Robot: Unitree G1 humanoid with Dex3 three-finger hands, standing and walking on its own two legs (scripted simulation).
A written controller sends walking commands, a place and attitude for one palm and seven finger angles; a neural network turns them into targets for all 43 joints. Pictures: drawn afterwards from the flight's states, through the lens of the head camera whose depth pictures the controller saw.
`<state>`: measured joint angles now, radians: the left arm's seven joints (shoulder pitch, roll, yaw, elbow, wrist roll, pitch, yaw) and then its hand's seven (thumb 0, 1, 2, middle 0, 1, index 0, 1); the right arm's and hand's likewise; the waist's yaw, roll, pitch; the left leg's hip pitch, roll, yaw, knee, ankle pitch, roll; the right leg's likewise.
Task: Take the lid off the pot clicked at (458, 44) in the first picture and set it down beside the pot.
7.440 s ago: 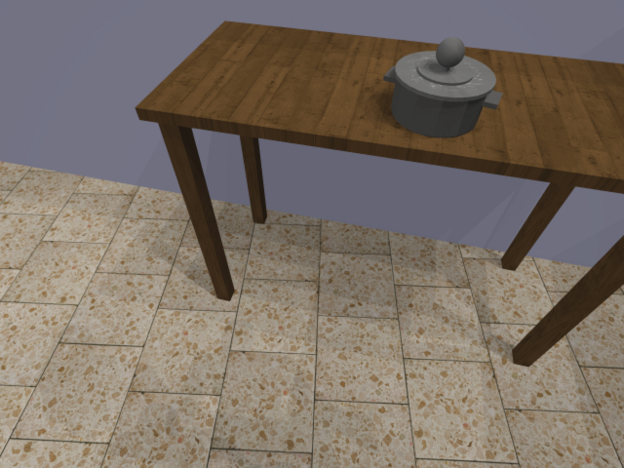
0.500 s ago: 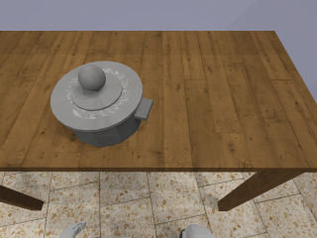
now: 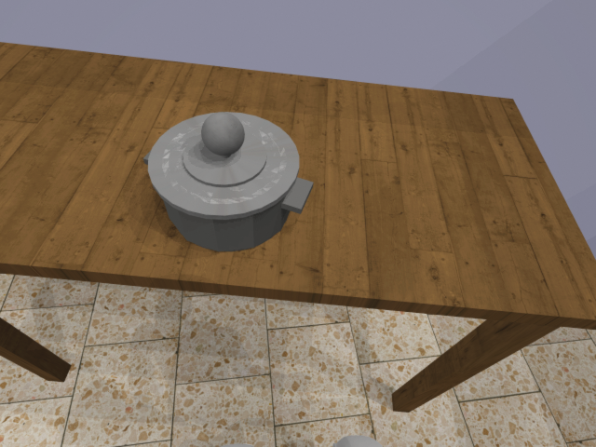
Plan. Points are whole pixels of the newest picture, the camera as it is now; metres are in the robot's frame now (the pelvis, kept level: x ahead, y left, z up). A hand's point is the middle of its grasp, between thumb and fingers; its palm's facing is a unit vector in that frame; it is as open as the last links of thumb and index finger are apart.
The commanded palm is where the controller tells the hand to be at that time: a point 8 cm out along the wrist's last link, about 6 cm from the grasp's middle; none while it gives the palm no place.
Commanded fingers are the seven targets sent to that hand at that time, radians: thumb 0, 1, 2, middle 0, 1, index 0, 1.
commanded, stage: come to a stop and stand still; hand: left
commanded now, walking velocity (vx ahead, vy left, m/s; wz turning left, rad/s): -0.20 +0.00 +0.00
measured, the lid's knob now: (223, 134) +0.44 +0.14 +0.18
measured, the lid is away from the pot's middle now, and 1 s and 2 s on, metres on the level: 0.00 0.00 0.00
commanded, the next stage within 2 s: look again from close up in 1.26 s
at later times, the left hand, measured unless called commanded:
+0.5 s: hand out of the picture -0.08 +0.16 -0.16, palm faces +0.08 -0.98 -0.19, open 7.4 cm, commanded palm none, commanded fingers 0.00 0.90 0.90 -0.20 -0.30 -0.20 -0.30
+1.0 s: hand out of the picture +0.01 +0.29 -0.17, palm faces -0.02 -0.96 -0.29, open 7.3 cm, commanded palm none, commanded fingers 0.00 0.90 0.90 -0.20 -0.30 -0.20 -0.30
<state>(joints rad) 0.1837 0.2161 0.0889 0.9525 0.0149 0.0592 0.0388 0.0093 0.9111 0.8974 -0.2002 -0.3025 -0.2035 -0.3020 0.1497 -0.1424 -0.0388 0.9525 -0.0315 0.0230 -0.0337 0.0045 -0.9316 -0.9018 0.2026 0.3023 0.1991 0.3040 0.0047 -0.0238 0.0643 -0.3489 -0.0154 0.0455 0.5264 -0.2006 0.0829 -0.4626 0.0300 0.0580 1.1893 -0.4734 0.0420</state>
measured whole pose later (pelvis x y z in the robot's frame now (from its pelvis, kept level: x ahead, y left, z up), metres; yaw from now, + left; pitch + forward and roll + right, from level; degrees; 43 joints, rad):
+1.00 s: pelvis -0.04 +0.09 -0.01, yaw -2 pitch +1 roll +0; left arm 0.24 0.19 0.00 1.00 0.01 0.01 0.05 0.01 0.91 0.90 -0.20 -0.30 -0.20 -0.30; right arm 0.23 -0.19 -0.01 0.97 -0.02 -0.01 -0.03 0.00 -0.95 -0.90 0.20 0.30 0.20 0.30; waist 0.00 0.04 0.01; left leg -0.24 -0.07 0.12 0.53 -0.33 0.10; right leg -0.23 -0.02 -0.01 0.57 -0.37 0.01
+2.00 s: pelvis -0.03 +0.07 +0.00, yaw -1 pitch +0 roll +0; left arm 0.29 0.15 -0.02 1.07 0.00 0.01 0.05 0.01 0.92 0.90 -0.20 -0.30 -0.20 -0.30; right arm 0.25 -0.14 0.01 1.10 -0.01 -0.02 -0.04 0.01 -0.93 -0.90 0.20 0.30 0.20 0.30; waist 0.01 -0.03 0.07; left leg -0.13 -0.05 0.09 0.42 -0.28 0.08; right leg -0.10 0.00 -0.04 0.42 -0.32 -0.01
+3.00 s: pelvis -0.08 +0.03 +0.01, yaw +1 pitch -2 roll +0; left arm 0.60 0.25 0.08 -0.07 -0.05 -0.07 0.07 0.02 0.91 0.90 -0.80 -0.95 -0.80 -0.95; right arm 0.10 -0.25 -0.03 0.58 0.00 -0.10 0.01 0.01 -0.92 -0.90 0.20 0.30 0.19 0.30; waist 0.05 0.03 0.05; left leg -0.18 0.00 0.03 0.40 -0.19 0.02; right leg -0.10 0.06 -0.10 0.33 -0.21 -0.07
